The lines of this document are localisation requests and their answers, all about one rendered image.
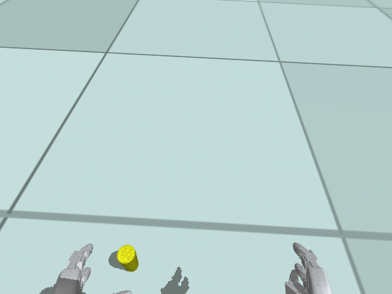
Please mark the right robot hand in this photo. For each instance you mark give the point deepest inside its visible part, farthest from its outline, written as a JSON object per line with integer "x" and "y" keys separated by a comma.
{"x": 315, "y": 279}

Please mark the cup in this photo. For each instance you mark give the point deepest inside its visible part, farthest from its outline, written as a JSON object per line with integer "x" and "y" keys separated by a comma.
{"x": 128, "y": 258}

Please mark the left robot hand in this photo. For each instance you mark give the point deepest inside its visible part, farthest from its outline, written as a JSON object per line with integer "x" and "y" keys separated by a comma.
{"x": 72, "y": 279}

